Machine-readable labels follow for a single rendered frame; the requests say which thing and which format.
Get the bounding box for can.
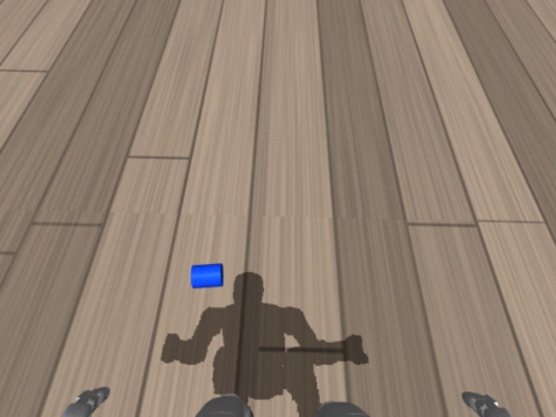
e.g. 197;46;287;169
191;263;223;288

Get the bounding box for right robot hand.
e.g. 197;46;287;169
462;392;512;417

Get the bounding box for left robot hand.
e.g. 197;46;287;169
61;387;110;417

